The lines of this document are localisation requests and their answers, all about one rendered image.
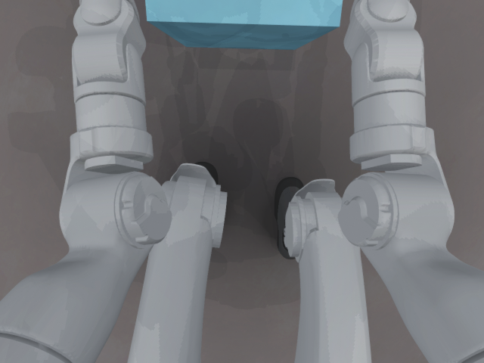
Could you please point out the carton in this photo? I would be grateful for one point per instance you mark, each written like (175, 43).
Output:
(255, 24)

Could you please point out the robot right upper arm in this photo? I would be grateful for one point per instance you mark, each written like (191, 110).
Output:
(402, 222)

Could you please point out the robot left shin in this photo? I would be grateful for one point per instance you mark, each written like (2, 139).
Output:
(189, 170)

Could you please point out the right robot forearm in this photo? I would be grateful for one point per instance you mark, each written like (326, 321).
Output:
(388, 91)

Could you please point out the left robot forearm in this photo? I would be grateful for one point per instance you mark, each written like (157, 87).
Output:
(108, 89)

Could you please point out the robot left upper arm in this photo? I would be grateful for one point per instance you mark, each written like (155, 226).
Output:
(65, 313)

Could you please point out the robot right thigh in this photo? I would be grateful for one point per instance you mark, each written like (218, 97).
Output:
(333, 319)

